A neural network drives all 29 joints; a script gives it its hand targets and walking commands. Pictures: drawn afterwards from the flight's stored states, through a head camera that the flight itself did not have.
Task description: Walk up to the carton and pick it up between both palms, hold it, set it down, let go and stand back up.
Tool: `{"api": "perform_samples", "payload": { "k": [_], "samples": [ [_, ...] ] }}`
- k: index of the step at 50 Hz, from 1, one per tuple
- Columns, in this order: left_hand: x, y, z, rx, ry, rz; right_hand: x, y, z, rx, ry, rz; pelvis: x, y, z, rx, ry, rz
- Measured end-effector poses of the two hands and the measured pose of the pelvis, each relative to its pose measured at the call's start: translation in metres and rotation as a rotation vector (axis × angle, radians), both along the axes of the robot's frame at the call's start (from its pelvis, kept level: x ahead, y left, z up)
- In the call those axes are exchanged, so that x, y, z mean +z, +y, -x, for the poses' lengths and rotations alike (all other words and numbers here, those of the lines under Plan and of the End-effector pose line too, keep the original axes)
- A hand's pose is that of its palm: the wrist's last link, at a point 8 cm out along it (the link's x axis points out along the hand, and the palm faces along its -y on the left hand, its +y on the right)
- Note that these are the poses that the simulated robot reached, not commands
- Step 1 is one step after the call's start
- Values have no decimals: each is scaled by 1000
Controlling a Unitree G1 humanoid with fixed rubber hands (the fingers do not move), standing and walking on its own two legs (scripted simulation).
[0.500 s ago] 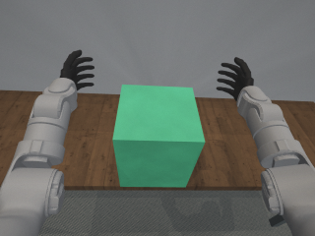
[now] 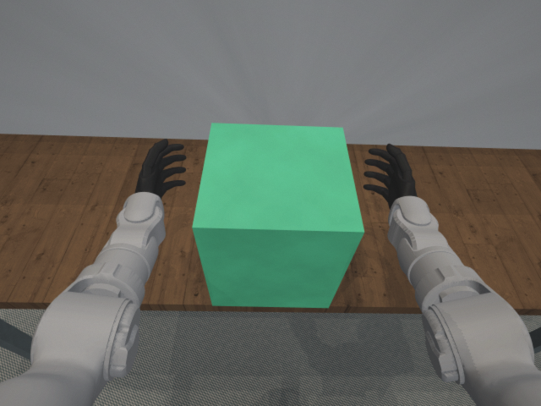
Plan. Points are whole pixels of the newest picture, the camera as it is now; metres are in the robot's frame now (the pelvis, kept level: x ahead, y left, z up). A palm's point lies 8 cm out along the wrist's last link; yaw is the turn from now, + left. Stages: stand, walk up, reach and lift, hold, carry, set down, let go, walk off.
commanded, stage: reach and lift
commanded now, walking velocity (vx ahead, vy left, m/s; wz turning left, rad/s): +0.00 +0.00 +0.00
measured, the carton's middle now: (273, 221) +0.42 +0.01 +0.01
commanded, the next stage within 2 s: none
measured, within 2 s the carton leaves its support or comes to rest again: neither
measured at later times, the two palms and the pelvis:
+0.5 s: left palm (168, 201) +0.42 +0.18 +0.05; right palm (386, 203) +0.44 -0.17 +0.06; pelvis -0.01 +0.00 -0.02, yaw +0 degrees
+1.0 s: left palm (181, 202) +0.41 +0.16 +0.06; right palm (373, 213) +0.41 -0.14 +0.06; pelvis +0.00 +0.01 +0.01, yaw +0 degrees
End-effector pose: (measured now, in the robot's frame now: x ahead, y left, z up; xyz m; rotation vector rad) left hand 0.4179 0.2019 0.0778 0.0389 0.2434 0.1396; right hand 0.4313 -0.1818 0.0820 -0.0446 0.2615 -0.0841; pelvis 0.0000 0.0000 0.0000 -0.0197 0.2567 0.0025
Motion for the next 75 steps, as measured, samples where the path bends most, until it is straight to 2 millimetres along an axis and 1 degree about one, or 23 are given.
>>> {"api": "perform_samples", "payload": {
  "k": [8, 14, 24, 31, 33, 35, 43, 49, 53, 65, 75],
  "samples": [
    [-24, 0, 3, 11, 15, 0, -14, -6, 1, -13, 7, 15, -10, -1, 8, 1, 74, -4],
    [-30, -2, -2, 3, 1, -2, -23, -1, -3, -1, -6, -2, -15, 0, 12, -3, 119, -2],
    [-31, -15, -5, -17, -15, 10, -27, 10, -4, 5, -20, -12, -16, 0, 14, -3, 132, -3],
    [-31, -36, -6, -37, -30, 34, -28, 31, -4, 19, -20, -21, -15, 0, 13, 3, 122, -4],
    [-30, -39, -6, -22, -33, 43, -29, 39, -3, 21, -20, -27, -14, 0, 12, 5, 112, -3],
    [-30, -38, -6, -11, -24, 41, -29, 42, -1, -9, -19, -37, -12, 0, 12, 7, 99, -2],
    [-25, -39, -2, -22, -20, 25, -25, 41, 7, -29, -33, -19, 0, 3, 8, 3, 30, -4],
    [-21, -43, 2, -40, -33, -8, -23, 39, 20, -45, -62, 26, 9, 5, 1, -5, -46, -9],
    [-20, -42, 7, -45, -36, -20, -22, 40, 25, -33, -70, 44, 12, 6, -4, -10, -91, -11],
    [-22, -40, 8, -44, -18, -23, -23, 42, 23, -23, -55, 62, 14, 5, -17, -7, -129, -10],
    [-20, -40, 10, -45, -29, -25, -22, 42, 26, -24, -70, 59, 14, 4, -18, -1, -140, -11]
  ]
}}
